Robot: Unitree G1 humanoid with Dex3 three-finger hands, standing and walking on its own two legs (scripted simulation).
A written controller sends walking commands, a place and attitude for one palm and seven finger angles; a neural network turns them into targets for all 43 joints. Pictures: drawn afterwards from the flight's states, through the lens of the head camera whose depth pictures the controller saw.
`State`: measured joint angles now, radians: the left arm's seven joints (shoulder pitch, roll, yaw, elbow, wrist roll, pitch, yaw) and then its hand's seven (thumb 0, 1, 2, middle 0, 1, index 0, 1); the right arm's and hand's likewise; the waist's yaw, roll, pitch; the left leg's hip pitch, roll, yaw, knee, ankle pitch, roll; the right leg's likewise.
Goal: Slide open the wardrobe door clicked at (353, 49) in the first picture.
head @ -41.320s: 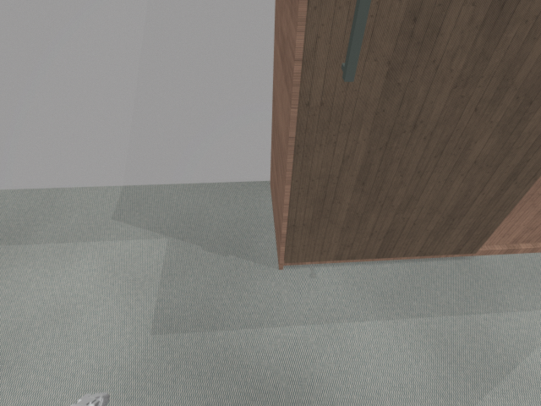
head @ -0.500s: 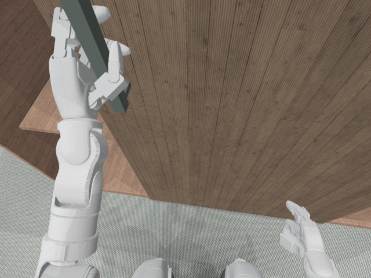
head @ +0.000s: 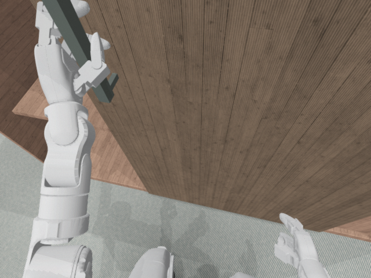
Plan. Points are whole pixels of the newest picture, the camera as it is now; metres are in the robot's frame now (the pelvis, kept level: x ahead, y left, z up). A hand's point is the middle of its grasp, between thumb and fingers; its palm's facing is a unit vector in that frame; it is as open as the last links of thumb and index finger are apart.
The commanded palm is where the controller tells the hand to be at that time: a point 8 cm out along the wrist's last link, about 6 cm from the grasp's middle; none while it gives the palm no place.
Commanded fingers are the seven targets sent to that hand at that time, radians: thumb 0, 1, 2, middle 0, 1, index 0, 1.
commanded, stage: step sideways, sliding the door along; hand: left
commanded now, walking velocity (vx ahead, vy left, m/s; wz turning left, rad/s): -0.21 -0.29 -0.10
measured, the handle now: (83, 31) +0.42 +0.21 +0.26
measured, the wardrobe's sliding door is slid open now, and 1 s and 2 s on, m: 0.54 0.54 0.54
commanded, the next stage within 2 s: stop walking and hold the door there in 0.10 s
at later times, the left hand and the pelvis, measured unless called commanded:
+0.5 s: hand (96, 61) +0.39 +0.19 +0.23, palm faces +0.55 -0.80 -0.26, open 6.4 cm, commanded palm +0.35 +0.22 +0.20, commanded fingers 0.00 0.90 0.90 -0.45 -1.40 -0.45 -1.40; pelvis +0.02 -0.11 -0.01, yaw -6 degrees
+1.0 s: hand (99, 62) +0.39 +0.18 +0.23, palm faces +0.40 -0.91 -0.13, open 6.1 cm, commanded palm +0.35 +0.22 +0.20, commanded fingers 0.00 0.90 0.90 -0.45 -1.40 -0.45 -1.40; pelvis -0.04 -0.07 +0.01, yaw -12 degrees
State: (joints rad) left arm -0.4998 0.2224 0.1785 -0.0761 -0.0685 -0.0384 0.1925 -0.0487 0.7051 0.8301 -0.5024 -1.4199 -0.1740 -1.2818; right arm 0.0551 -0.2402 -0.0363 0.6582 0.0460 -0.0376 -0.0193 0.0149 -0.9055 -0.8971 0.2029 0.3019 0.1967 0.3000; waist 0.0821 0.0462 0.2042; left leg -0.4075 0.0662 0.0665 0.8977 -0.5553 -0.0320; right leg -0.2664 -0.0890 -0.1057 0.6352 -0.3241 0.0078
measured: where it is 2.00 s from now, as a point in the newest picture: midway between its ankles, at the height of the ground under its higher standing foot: outside the picture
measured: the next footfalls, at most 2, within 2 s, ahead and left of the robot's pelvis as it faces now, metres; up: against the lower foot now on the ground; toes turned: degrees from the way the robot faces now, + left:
left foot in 0.04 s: +0.05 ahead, +0.11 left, +0.00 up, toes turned +10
right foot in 0.42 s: +0.10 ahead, -0.24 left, +0.00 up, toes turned -11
